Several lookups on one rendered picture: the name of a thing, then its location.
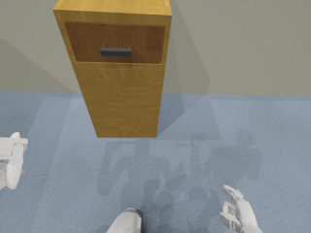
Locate handle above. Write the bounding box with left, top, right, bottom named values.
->
left=100, top=44, right=132, bottom=57

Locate drawer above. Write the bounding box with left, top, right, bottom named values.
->
left=64, top=20, right=164, bottom=64

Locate left robot hand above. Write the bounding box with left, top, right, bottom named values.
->
left=0, top=132, right=28, bottom=190

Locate robot left thigh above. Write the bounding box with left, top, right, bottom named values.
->
left=106, top=212, right=142, bottom=233

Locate cabinet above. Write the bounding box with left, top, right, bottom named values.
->
left=52, top=0, right=172, bottom=138

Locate left robot shin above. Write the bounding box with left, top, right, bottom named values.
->
left=125, top=208, right=138, bottom=215

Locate right robot hand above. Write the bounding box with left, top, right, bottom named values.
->
left=220, top=184, right=258, bottom=233

